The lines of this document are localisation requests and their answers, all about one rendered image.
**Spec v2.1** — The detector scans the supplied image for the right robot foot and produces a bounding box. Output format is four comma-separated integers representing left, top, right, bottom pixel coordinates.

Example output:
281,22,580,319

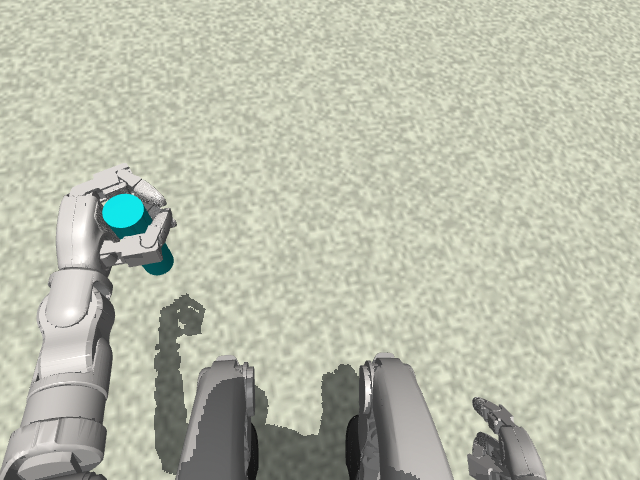
345,415,361,480

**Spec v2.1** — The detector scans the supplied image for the left robot hand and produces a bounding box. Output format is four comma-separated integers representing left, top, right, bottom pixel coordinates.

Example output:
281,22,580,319
56,163,177,278

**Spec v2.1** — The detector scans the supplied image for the left robot arm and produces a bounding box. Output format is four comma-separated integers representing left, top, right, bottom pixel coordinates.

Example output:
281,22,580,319
0,267,115,480

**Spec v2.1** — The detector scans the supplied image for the right robot hand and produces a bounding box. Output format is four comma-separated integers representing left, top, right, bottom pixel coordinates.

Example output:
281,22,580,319
467,397,547,480

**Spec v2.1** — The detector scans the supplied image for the can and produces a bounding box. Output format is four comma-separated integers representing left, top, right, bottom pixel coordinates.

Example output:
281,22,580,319
102,194,174,275

